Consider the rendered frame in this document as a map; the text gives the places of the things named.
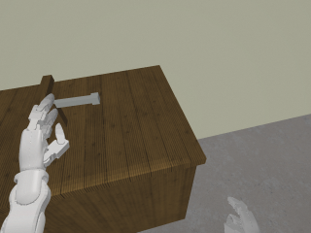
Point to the counter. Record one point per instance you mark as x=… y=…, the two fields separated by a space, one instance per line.
x=131 y=160

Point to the robot left forearm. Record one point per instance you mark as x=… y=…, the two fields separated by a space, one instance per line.
x=28 y=201

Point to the robot right hand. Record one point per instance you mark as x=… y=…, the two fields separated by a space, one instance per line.
x=245 y=223

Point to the tap lever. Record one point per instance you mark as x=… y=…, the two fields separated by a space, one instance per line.
x=93 y=99

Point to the robot left hand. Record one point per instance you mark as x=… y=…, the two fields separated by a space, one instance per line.
x=33 y=140

